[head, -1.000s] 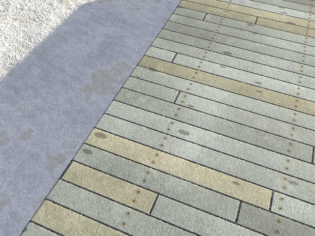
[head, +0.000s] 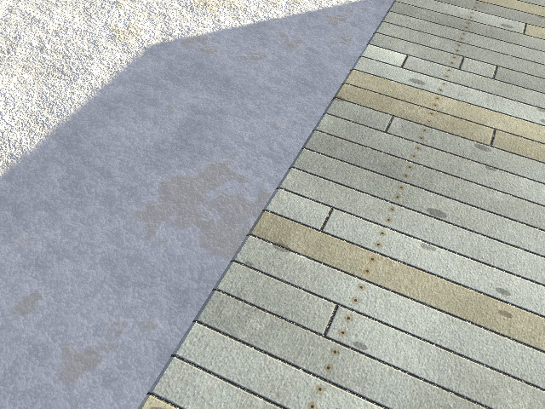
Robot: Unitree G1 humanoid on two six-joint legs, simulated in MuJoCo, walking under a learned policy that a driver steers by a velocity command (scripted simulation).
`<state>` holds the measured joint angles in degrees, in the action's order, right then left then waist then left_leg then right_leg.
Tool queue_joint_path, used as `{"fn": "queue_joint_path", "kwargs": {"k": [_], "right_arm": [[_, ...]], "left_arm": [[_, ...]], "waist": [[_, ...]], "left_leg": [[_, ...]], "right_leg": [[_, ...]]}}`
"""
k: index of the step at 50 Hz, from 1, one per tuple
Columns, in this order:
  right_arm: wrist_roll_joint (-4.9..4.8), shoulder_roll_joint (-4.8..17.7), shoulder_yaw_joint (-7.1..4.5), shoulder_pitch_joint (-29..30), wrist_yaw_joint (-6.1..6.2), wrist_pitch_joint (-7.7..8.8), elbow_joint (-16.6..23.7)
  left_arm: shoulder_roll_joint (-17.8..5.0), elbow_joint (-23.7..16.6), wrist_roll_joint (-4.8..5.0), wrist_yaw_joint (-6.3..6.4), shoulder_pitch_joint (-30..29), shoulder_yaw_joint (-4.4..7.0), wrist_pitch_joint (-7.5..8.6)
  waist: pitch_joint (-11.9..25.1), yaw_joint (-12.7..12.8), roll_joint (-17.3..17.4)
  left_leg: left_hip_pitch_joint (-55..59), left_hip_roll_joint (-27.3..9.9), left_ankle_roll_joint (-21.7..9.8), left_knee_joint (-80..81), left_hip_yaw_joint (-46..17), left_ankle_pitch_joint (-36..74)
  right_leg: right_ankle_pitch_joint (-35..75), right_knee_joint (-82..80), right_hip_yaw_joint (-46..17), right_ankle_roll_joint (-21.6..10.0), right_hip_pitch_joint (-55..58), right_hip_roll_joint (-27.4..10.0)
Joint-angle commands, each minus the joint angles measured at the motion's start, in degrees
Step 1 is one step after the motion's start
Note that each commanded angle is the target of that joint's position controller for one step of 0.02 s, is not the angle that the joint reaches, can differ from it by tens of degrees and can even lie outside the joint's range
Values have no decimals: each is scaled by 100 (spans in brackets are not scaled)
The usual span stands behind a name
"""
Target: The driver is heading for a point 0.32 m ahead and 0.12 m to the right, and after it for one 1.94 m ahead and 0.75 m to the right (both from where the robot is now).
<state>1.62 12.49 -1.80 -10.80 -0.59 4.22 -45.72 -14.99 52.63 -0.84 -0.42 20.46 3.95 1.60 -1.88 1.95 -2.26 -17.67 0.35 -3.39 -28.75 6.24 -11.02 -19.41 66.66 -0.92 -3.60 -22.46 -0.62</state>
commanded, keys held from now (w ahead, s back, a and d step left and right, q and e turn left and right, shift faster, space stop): w+e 0.26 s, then e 0.54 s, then no key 0.20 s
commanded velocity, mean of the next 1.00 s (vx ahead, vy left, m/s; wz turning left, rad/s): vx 0.24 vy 0.00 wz -0.52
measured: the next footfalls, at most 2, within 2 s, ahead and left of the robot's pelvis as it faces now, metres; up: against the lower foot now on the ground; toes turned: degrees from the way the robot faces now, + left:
right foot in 0.42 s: +0.29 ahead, -0.14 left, +0.00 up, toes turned -20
left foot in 0.92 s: +0.37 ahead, +0.00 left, +0.00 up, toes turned -33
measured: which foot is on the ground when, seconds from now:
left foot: down 0.00-0.42, up 0.44-0.90, down 0.92-1.00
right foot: up 0.00-0.40, down 0.42-0.94, up 0.96-1.00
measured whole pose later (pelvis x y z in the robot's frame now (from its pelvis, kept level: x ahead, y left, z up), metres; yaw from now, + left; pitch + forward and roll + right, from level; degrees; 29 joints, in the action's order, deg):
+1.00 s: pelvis +0.26 -0.05 +0.00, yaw -32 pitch +1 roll +0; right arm 1.6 12.6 -0.8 -10.7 2.4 -0.8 -37.5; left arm -15.8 43.2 -1.4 0.0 11.1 4.5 -2.6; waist -1.7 0.5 -2.6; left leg -17.1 1.6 -1.8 -29.2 0.7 -12.6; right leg -25.5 45.6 -7.4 -1.8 -23.6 9.3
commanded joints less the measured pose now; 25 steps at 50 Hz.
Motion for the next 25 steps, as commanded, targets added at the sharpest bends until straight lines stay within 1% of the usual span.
{"fn": "queue_joint_path", "kwargs": {"k": [1, 2, 3, 4, 5, 6, 7, 8, 9, 10, 11, 12, 13, 14, 15, 16, 17, 18, 19, 20, 21, 22, 23, 24, 25], "right_arm": [[-47, 585, -165, -367, 21, 170, 169], [-68, 625, -192, -446, 18, 208, 124], [-63, 583, -192, -577, 23, 228, 97], [-55, 686, -209, -630, 48, 236, 76], [-52, 632, -203, -678, 71, 220, 53], [-42, 664, -192, -784, 65, 218, 28], [-36, 593, -178, -929, 67, 201, -26], [-28, 631, -183, -1008, 74, 188, -65], [-13, 632, -185, -1028, 83, 169, -75], [-26, 630, -183, -1074, 101, 156, -103], [-15, 661, -190, -1098, 108, 142, -122], [2, 686, -194, -1160, 114, 143, -148], [9, 747, -212, -1232, 117, 135, -186], [7, 785, -224, -1250, 123, 117, -219], [-5, 774, -220, -1284, 125, 88, -265], [-19, 842, -238, -1307, 129, 58, -301], [-56, 1000, -303, -1314, 141, 47, -332], [-62, 1131, -350, -1266, 155, 6, -352], [-104, 1184, -380, -1253, 163, -43, -359], [-167, 1213, -391, -1174, 143, -75, -347], [-165, 1012, -338, -1174, 144, -71, -180], [-165, 445, -236, -1586, 107, -112, 166], [-82, 723, -240, -1099, 90, -160, 192], [-123, 587, -198, -678, 81, -153, 333], [-85, 568, -188, -510, 109, -136, 311]], "left_arm": [[-237, -271, -60, -110, 268, 104, -144], [-210, -306, -50, -152, 101, 96, -181], [-193, -315, -46, -176, -60, 97, -199], [-146, -388, -65, -220, -195, 87, -238], [-207, -393, -59, -243, -355, 100, -264], [-171, -507, -55, -270, -561, 83, -269], [-198, -532, -57, -284, -730, 77, -259], [-136, -601, -69, -297, -898, 51, -255], [-139, -624, -69, -311, -1046, 33, -248], [-92, -691, -88, -329, -1232, -4, -245], [-56, -747, -88, -351, -1405, -38, -237], [-9, -839, -112, -367, -1607, -77, -226], [-7, -927, -112, -384, -1802, -100, -218], [12, -994, -119, -390, -1935, -120, -204], [39, -1026, -136, -388, -1991, -132, -185], [46, -1040, -136, -377, -1965, -136, -164], [-8, -1054, -137, -339, -1813, -118, -132], [-79, -946, -162, -288, -1502, -83, -116], [-174, -802, -168, -229, -950, -28, -62], [-318, -575, -208, -137, -192, 61, 32], [-956, -482, -204, -46, 322, 250, 81], [-1670, -626, -37, -19, 41, 420, -8], [-1568, -721, 148, 35, 287, 446, -137], [-1341, -754, 137, 105, -177, 386, -209], [-949, -772, 149, 137, -593, 280, -243]], "waist": [[153, 6, 840], [83, 16, 734], [3, -8, 564], [91, 9, 725], [33, -21, 582], [-2, -54, 729], [-79, -99, 572], [-99, -116, 608], [-129, -148, 556], [-179, -191, 552], [-245, -236, 574], [-289, -306, 598], [-342, -365, 606], [-435, -387, 565], [-449, -409, 545], [-397, -413, 589], [-251, -364, 704], [-7, -263, 778], [314, -76, 749], [774, 311, 511], [1355, 477, -60], [1981, -43, -1108], [2294, 412, -181], [1484, 251, -174], [728, 29, 57]], "left_leg": [[635, -1583, -401, 1816, -1534, 249], [619, -1599, -431, 1898, -1331, 355], [674, -1502, -340, 1918, -1052, 605], [765, -1614, -447, 1985, -972, 467], [825, -1520, -424, 2032, -765, 405], [888, -1673, -479, 1979, -744, 639], [1093, -1637, -460, 1900, -553, 1103], [1160, -1676, -492, 1868, -437, 1127], [1240, -1626, -473, 1850, -288, 1132], [1308, -1612, -466, 1860, -149, 1116], [1340, -1591, -457, 1837, -5, 1180], [1388, -1634, -478, 1836, 105, 1293], [1469, -1674, -487, 1823, 205, 1404], [1526, -1688, -471, 1683, 357, 1910], [1563, -1682, -435, 1489, 522, 2564], [1657, -1646, -378, 1210, 668, 3312], [1745, -1606, -315, 850, 759, 4102], [1893, -1569, -258, 300, 843, 4897], [1939, -1513, -203, -548, 879, 5212], [1596, -1392, 5, -1797, 956, 4498], [343, -1098, 284, -3446, 952, 1936], [-1634, -38, 702, -5520, 484, -2687], [-2004, -131, 737, -5684, -465, -2308], [-2214, -352, 684, -5502, -595, -1818], [-2076, -534, 654, -4846, -634, -1506]], "right_leg": [[471, 338, -172, 96, -937, -332], [612, 342, -167, 126, -1082, -352], [775, 285, -189, 124, -1226, -376], [1031, 173, -202, 184, -1388, -369], [1214, 135, -202, 214, -1572, -370], [1354, -34, -232, 251, -1730, -394], [1431, -147, -230, 267, -1924, -390], [1529, -408, -203, 289, -1995, -399], [1621, -651, -148, 297, -2020, -397], [1699, -979, -61, 286, -2024, -421], [1762, -1290, 44, 270, -1951, -430], [1717, -1555, 168, 234, -1870, -441], [1624, -1814, 296, 179, -1797, -445], [1501, -2111, 438, 122, -1673, -413], [1347, -2408, 620, 50, -1447, -333], [1196, -2612, 810, -24, -1192, -198], [1014, -2714, 959, -125, -850, -38], [793, -2844, 1097, -236, -498, 175], [796, -3130, 1133, -360, 45, 427], [1593, -3798, 986, -516, 1068, 569], [3122, -3765, -182, -808, 2461, -402], [6595, -3473, -2632, -1925, 3966, -2101], [6144, -3948, -2707, -2177, 3734, -2097], [5174, -4234, -2132, -2049, 3012, -1922], [4671, -4513, -1744, -1695, 2093, -1568]]}}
